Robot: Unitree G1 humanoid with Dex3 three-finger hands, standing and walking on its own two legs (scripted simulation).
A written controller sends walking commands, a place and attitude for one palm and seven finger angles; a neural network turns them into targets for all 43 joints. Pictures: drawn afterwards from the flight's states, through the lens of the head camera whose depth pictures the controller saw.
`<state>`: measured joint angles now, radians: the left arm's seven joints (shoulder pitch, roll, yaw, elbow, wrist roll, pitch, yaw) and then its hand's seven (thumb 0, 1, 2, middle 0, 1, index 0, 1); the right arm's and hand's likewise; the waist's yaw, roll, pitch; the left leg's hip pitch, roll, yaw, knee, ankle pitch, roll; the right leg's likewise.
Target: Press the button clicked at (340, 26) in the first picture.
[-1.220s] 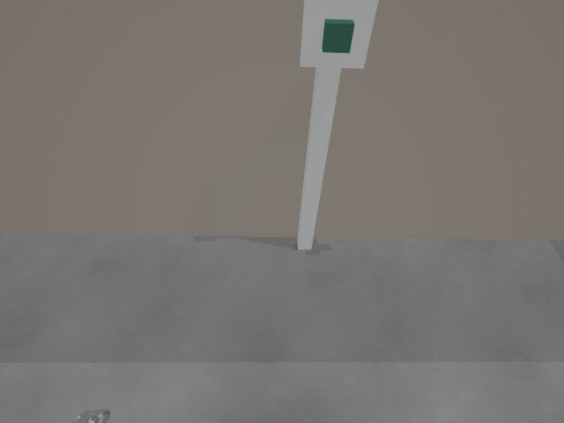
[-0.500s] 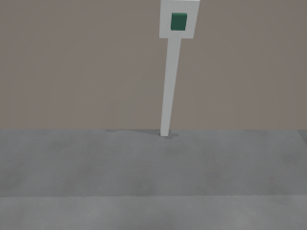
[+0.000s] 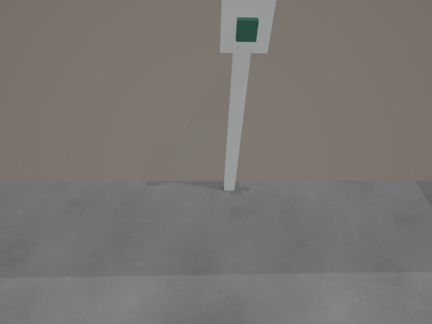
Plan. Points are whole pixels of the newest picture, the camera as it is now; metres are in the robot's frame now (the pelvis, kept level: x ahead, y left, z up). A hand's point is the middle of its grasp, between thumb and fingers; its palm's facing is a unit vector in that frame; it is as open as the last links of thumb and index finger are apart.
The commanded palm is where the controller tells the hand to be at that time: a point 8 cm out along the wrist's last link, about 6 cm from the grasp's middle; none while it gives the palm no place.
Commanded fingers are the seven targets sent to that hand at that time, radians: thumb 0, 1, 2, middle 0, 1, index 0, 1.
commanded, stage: look at it before walking up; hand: left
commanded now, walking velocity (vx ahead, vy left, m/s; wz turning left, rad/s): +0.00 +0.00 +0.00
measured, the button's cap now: (246, 29) +0.92 -0.04 +0.15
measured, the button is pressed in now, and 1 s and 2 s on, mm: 0 0 0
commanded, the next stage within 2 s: walk to a spot facing it in 0.22 s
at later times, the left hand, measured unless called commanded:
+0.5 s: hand out of the picture +0.07 +0.24 -0.16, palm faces -0.05 -0.95 -0.32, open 7.3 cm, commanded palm none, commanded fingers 0.00 0.90 0.90 -0.20 -0.30 -0.20 -0.30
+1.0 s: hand out of the picture +0.06 +0.16 -0.17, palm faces -0.24 -0.94 -0.23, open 7.3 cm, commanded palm none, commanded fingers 0.00 0.90 0.90 -0.20 -0.30 -0.20 -0.30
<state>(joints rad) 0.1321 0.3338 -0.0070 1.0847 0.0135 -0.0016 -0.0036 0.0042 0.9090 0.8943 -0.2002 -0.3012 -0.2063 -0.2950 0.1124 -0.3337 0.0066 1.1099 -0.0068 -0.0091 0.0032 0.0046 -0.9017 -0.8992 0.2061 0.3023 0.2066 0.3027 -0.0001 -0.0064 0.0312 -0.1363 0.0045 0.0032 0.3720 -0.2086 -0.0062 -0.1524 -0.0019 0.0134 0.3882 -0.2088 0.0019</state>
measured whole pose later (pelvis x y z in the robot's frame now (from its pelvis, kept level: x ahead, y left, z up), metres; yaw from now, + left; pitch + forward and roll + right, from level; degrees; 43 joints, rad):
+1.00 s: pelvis -0.03 -0.02 -0.01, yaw -18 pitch +1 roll +2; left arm 0.27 0.19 0.05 0.93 0.02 0.04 0.00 0.00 0.91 0.89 -0.20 -0.30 -0.21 -0.30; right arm 0.14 -0.23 -0.06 0.95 -0.01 0.05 -0.02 0.01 -0.90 -0.90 0.20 0.30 0.20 0.30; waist 0.03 -0.01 0.06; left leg -0.43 0.04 -0.01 0.97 -0.38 -0.07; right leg -0.32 0.08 0.11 0.47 -0.16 -0.06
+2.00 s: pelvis +0.05 -0.04 -0.02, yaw -54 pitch +0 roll -2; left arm 0.35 0.23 0.07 1.00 0.02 0.01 -0.02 0.01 0.91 0.89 -0.20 -0.30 -0.21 -0.30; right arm 0.19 -0.22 -0.04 0.89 -0.02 -0.04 0.01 0.01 -0.90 -0.90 0.20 0.30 0.20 0.30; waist 0.03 -0.04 0.03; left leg -0.38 0.08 0.10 0.60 -0.22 -0.03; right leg -0.16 0.03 0.12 0.61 -0.43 0.01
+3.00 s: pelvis +0.20 -0.31 -0.02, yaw -64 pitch +0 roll -2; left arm 0.17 0.17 0.05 0.96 0.02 0.01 0.02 0.00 0.92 0.89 -0.20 -0.30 -0.21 -0.29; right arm 0.24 -0.16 -0.04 0.98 -0.02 0.04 0.01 0.00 -0.92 -0.90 0.20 0.30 0.20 0.30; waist -0.01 -0.04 0.03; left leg -0.33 0.06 0.11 0.67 -0.34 0.00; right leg -0.27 -0.07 -0.27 0.62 -0.33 -0.02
